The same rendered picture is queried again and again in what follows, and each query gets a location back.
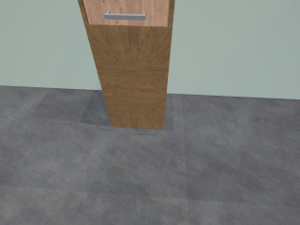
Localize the handle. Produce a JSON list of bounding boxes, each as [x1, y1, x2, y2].
[[104, 10, 146, 21]]

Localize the cabinet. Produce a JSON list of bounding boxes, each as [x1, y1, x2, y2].
[[78, 0, 175, 130]]

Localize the drawer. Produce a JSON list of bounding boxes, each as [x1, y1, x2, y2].
[[83, 0, 170, 27]]

